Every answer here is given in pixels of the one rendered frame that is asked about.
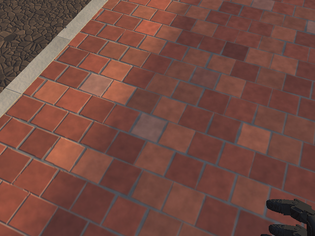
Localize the robot right hand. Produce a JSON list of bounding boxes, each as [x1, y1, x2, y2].
[[261, 199, 315, 236]]

